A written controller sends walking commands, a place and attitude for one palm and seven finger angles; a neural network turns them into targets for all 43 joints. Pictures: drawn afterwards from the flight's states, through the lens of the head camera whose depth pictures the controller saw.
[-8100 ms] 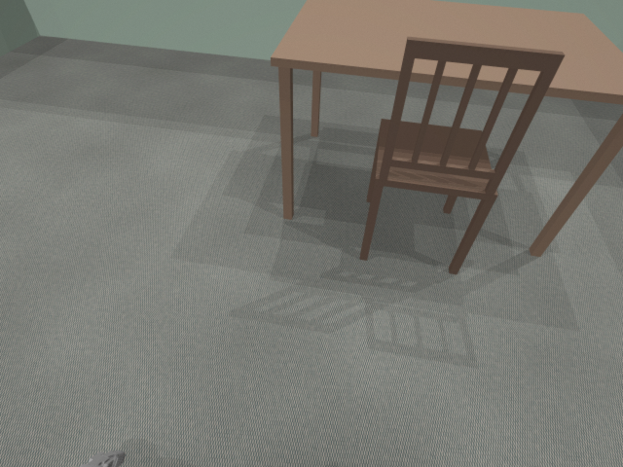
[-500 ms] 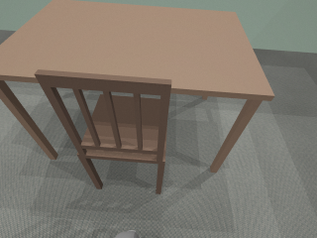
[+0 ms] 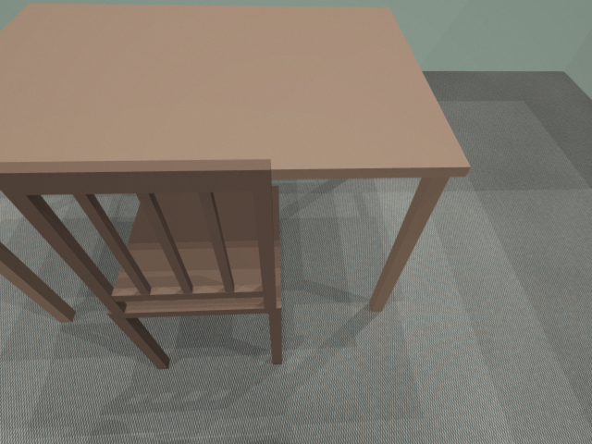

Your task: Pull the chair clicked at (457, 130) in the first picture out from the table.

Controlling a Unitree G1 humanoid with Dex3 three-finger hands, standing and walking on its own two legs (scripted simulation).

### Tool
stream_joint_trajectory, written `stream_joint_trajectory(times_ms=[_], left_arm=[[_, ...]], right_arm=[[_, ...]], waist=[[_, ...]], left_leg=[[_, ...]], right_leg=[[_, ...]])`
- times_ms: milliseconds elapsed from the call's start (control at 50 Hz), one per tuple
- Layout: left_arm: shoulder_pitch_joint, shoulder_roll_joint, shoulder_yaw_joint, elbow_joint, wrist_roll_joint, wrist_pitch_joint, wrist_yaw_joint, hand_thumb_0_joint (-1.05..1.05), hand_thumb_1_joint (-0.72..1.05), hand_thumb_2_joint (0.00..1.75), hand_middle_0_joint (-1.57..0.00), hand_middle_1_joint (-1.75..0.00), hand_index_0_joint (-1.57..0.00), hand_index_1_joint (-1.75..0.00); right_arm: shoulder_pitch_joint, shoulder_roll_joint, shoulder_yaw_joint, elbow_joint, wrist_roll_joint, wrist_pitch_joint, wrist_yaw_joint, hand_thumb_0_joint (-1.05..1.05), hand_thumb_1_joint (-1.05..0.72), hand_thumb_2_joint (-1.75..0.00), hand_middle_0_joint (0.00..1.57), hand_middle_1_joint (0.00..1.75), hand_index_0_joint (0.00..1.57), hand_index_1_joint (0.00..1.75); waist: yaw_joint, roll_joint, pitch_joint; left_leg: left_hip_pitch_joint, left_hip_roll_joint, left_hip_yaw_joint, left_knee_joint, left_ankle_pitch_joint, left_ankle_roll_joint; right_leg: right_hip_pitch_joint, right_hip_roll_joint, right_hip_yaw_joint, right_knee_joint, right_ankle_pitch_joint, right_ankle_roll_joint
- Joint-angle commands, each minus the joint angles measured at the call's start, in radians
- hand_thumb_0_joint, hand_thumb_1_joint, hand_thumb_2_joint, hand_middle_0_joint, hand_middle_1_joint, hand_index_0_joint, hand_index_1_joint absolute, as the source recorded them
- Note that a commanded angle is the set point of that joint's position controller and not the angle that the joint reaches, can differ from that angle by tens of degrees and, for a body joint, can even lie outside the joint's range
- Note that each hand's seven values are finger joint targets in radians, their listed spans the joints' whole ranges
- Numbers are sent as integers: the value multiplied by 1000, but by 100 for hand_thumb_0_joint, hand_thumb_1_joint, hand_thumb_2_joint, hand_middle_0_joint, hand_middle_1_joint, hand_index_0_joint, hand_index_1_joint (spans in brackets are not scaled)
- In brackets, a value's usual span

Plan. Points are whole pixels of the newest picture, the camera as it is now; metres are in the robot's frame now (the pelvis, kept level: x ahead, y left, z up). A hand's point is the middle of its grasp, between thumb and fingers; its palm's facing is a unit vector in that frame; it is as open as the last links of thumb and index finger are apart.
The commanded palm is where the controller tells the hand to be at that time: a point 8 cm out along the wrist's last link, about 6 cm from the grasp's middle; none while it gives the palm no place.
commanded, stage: come to a stop and stand still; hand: left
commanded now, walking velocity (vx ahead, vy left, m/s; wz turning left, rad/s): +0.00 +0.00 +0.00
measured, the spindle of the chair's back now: (169, 248) +0.44 +0.26 -0.08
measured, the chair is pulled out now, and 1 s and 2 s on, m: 0.00 0.00 0.00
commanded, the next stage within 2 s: look again from close up in 0.72 s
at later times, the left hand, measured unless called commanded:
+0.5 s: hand out of the picture -0.02 +0.11 -0.17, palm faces +0.10 -0.97 -0.21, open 7.2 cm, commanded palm none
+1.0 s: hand out of the picture -0.08 +0.11 -0.18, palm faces +0.07 -0.98 -0.16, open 7.4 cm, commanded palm none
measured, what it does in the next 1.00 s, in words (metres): steps on the spot: right foot, then left foot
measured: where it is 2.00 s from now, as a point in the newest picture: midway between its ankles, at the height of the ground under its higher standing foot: outside the picture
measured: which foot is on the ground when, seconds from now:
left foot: down 0.00-0.08, up 0.10-0.34, down 0.36-1.00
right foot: up 0.00-0.04, down 0.06-1.00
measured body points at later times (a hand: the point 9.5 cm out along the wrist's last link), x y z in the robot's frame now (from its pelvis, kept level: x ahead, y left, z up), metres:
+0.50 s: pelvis -0.04 -0.07 +0.00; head -0.04 -0.08 +0.45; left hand -0.02 +0.16 -0.15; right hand -0.05 -0.28 -0.16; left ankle -0.07 +0.08 -0.74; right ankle -0.03 -0.14 -0.74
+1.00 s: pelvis -0.05 -0.04 +0.00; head -0.06 -0.05 +0.45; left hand -0.08 +0.16 -0.16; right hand -0.07 -0.25 -0.16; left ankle -0.07 +0.07 -0.74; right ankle -0.03 -0.14 -0.74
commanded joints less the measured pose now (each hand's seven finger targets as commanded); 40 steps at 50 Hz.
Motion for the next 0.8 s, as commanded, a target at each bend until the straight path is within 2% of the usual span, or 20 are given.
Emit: stream_joint_trajectory(times_ms=[0,20,40,60,80,100,140,180,200,260,300,340,360,380,400,420,480,560,660,780], left_arm=[[157,28,-7,-8,-3,-32,0,0,90,90,-20,-30,-20,-30],[168,53,-6,-3,2,-39,3,0,90,90,-20,-30,-20,-30],[138,100,-7,-10,8,-54,6,0,90,90,-20,-30,-20,-30],[98,150,-6,-21,7,-60,6,0,90,90,-20,-30,-20,-30],[75,153,-13,-36,6,-60,4,0,90,90,-20,-30,-20,-30],[51,135,-7,-31,7,-66,7,0,90,90,-20,-30,-20,-30],[15,94,-17,-19,-1,-68,5,0,90,90,-20,-30,-20,-30],[26,79,-18,-10,-5,-69,4,0,90,90,-20,-30,-20,-30],[40,75,-16,-2,-5,-71,3,0,90,90,-20,-30,-20,-30],[93,64,-16,31,-7,-74,3,0,90,90,-20,-30,-20,-30],[95,54,-20,52,-14,-77,5,0,90,90,-20,-30,-20,-30],[108,21,-29,65,-25,-79,2,0,90,90,-20,-30,-20,-30],[109,15,-30,71,-24,-79,3,0,90,90,-20,-30,-20,-30],[121,15,-27,74,-22,-82,2,0,90,90,-20,-30,-20,-30],[115,21,-27,93,-23,-79,2,0,90,90,-20,-30,-20,-30],[113,29,-27,100,-23,-77,2,0,90,90,-20,-30,-20,-30],[128,29,-32,115,-19,-73,-1,0,90,90,-20,-30,-20,-30],[144,22,-34,126,-16,-71,-2,0,90,90,-20,-30,-20,-30],[172,8,-32,131,-15,-74,-1,0,90,90,-20,-30,-20,-30],[207,-10,-34,142,-15,-81,-2,0,90,90,-20,-30,-20,-30]], right_arm=[[56,-163,-32,-39,6,-5,3,0,-90,-90,20,30,20,30],[82,-136,-30,-35,13,-3,9,0,-90,-90,20,30,20,30],[112,-79,-21,-37,21,-1,13,0,-90,-90,20,30,20,30],[83,-33,-4,-58,20,5,16,0,-90,-90,20,30,20,30],[60,-46,-6,-66,18,16,18,0,-90,-90,20,30,20,30],[45,-46,-5,-63,11,23,16,0,-90,-90,20,30,20,30],[90,-58,-1,-11,11,18,12,0,-90,-90,20,30,20,30],[122,-47,4,18,15,12,12,0,-90,-90,20,30,20,30],[120,-38,7,23,15,8,10,0,-90,-90,20,30,20,30],[126,-23,20,38,13,-1,3,0,-90,-90,20,30,20,30],[173,-18,27,71,15,-12,-3,0,-90,-90,20,30,20,30],[190,-46,35,92,11,-32,-11,0,-90,-90,20,30,20,30],[182,-55,36,98,11,-34,-14,0,-90,-90,20,30,20,30],[184,-59,36,102,11,-33,-18,0,-90,-90,20,30,20,30],[174,-47,40,113,11,-35,-18,0,-90,-90,20,30,20,30],[173,-36,43,115,12,-32,-16,0,-90,-90,20,30,20,30],[170,-31,45,116,13,-23,-13,0,-90,-90,20,30,20,30],[210,-22,47,119,8,-15,-10,0,-90,-90,20,30,20,30],[242,-15,48,119,7,-16,-10,0,-90,-90,20,30,20,30],[263,-5,51,118,10,-27,-13,0,-90,-90,20,30,20,30]], waist=[[24,164,-142],[22,82,-149],[0,-80,-129],[-5,-232,-73],[5,-162,-72],[4,-240,-54],[-15,-190,-52],[-15,-133,-54],[-7,-133,-24],[12,-110,-18],[-2,-71,-39],[12,27,-64],[19,23,-73],[24,-18,-75],[21,69,-73],[22,88,-67],[24,39,8],[11,-8,64],[5,-21,58],[9,2,29]], left_leg=[[70,193,-200,-78,198,94],[27,139,-170,-23,87,49],[-35,55,-110,78,-88,-13],[-91,-28,-72,149,-286,-48],[-36,-20,-115,232,-337,-45],[-50,-7,-144,262,-332,-36],[-38,-18,-133,317,-245,-42],[-30,-23,-124,317,-222,-46],[-25,-18,-121,291,-220,-48],[30,-13,-120,99,-191,-49],[135,-10,-138,-74,-62,-43],[180,57,-206,-124,157,-15],[162,69,-204,-123,163,-13],[161,66,-190,-105,142,-17],[156,56,-185,-119,152,-19],[139,54,-185,-137,116,-20],[107,37,-171,-163,-30,-23],[100,10,-154,-155,-90,-20],[110,4,-151,-144,-90,-17],[109,13,-156,-155,-63,-14]], right_leg=[[167,9,-47,-345,174,-19],[234,-14,-20,-466,256,-23],[229,-151,143,-541,321,-70],[139,-274,256,-561,446,-144],[45,-315,243,-579,422,-206],[31,-269,221,-576,431,-212],[79,-210,150,-545,468,-210],[103,-182,109,-539,455,-198],[91,-181,109,-538,435,-195],[122,-178,136,-521,421,-196],[117,-158,132,-492,411,-158],[140,-81,85,-459,422,-100],[173,-69,77,-468,413,-86],[188,-67,80,-482,432,-77],[201,-79,70,-471,445,-81],[220,-75,67,-478,408,-80],[178,-70,85,-549,226,-78],[102,-75,117,-615,47,-77],[70,-76,120,-628,6,-78],[99,-71,105,-600,80,-82]])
